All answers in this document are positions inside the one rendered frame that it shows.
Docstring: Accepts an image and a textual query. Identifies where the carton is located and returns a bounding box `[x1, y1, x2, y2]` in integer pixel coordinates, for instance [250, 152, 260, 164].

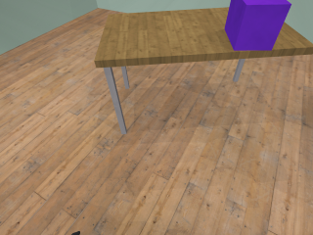
[224, 0, 291, 51]

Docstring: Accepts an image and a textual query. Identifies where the table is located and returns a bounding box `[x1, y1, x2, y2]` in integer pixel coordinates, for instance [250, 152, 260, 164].
[94, 7, 313, 134]

